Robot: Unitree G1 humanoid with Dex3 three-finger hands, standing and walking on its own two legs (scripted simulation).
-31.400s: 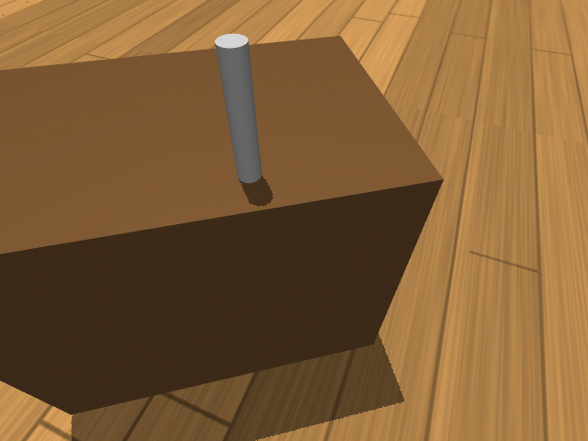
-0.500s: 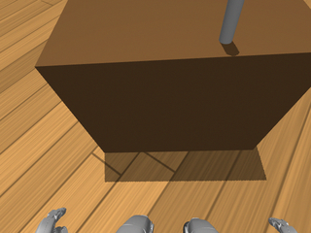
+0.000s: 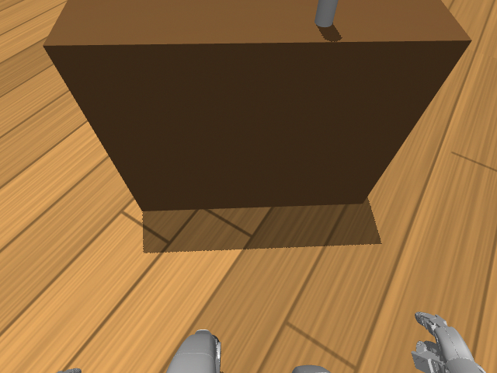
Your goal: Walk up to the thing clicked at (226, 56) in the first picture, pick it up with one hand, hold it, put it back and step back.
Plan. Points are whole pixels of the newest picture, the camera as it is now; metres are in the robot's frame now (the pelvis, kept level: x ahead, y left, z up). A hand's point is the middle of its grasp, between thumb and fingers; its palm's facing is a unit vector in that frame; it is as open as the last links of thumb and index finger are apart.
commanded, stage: step back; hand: right
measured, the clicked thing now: out of the picture +0.88 -0.14 +0.17
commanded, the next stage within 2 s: stand in 1.60 s
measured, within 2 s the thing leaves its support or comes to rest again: neither
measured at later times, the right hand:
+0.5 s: hand out of the picture -0.06 -0.26 -0.14, palm faces -0.17 +0.91 -0.39, open 7.4 cm
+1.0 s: hand out of the picture -0.15 -0.28 -0.14, palm faces -0.13 +0.92 -0.37, open 7.4 cm
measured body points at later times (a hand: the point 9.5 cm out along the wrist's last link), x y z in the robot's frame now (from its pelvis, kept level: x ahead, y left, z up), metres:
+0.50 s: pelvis -0.16 -0.01 +0.01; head -0.11 +0.00 +0.46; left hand -0.07 +0.31 -0.11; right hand -0.05 -0.31 -0.11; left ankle -0.14 +0.11 -0.72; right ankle -0.14 -0.14 -0.66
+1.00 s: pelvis -0.22 -0.01 +0.01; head -0.20 -0.01 +0.46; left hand -0.20 +0.31 -0.11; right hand -0.14 -0.33 -0.12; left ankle -0.20 +0.11 -0.72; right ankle -0.23 -0.15 -0.71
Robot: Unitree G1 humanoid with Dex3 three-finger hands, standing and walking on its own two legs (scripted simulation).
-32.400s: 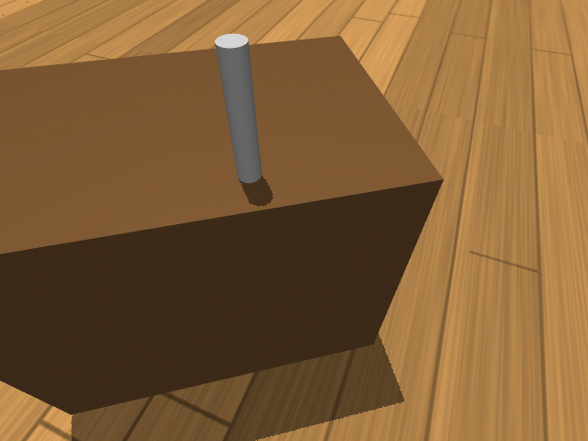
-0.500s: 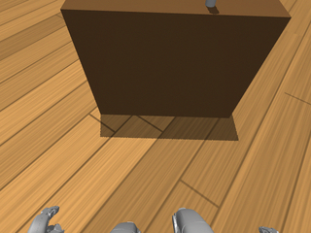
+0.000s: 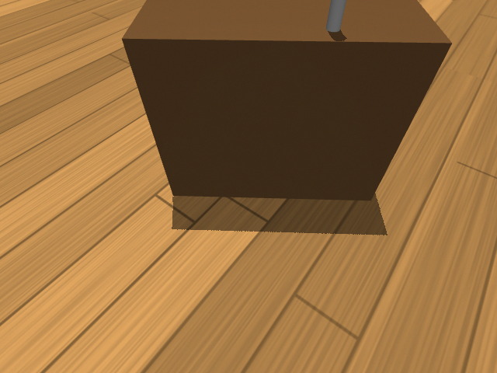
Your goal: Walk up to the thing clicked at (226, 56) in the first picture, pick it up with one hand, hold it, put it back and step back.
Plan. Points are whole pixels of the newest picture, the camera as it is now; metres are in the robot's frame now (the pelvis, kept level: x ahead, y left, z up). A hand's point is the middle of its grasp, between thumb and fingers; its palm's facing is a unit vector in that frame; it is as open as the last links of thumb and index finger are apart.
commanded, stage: step back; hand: right
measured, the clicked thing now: out of the picture +1.08 -0.22 +0.16
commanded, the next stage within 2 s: stand in 0.60 s
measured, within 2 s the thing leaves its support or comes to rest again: neither
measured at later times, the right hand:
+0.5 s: hand out of the picture +0.12 -0.28 -0.15, palm faces -0.04 +0.93 -0.35, open 7.4 cm
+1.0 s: hand out of the picture +0.15 -0.26 -0.13, palm faces -0.04 +0.94 -0.34, open 7.4 cm
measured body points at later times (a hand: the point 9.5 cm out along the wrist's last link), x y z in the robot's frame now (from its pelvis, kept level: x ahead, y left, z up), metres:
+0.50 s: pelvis +0.04 -0.02 +0.00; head +0.06 -0.03 +0.45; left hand +0.15 +0.28 -0.11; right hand +0.12 -0.32 -0.13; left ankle +0.03 +0.12 -0.73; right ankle +0.06 -0.14 -0.73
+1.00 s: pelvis +0.04 -0.01 +0.02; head +0.04 -0.01 +0.47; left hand +0.12 +0.29 -0.11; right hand +0.15 -0.31 -0.11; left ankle +0.03 +0.12 -0.73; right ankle +0.06 -0.14 -0.73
